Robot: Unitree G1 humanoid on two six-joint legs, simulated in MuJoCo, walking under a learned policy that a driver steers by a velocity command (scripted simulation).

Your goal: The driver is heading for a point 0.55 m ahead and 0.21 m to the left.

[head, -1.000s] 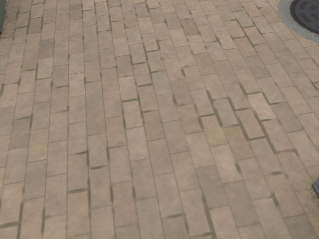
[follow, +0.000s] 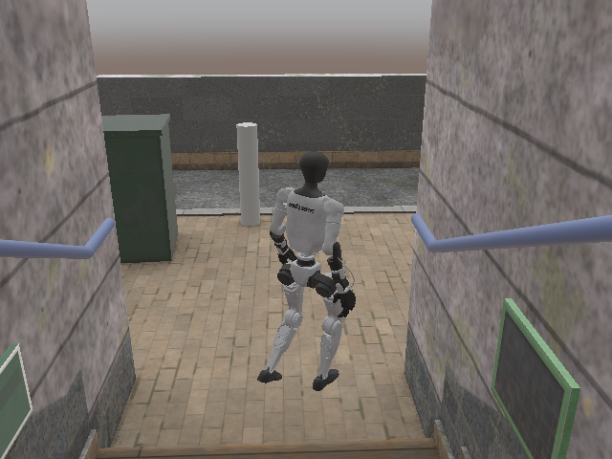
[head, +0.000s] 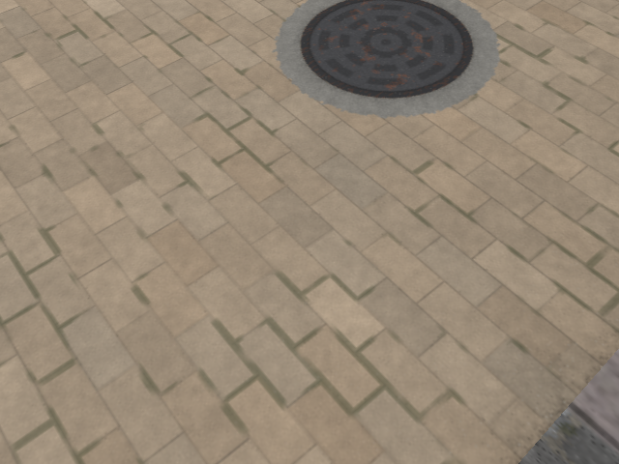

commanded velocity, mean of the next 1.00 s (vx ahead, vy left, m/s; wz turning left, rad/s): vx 0.43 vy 0.00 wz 0.34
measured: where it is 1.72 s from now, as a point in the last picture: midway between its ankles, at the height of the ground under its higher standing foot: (264, 414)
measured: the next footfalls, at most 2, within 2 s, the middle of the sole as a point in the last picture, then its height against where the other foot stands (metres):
left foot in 0.48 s outside the picture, level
right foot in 0.96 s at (287, 360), level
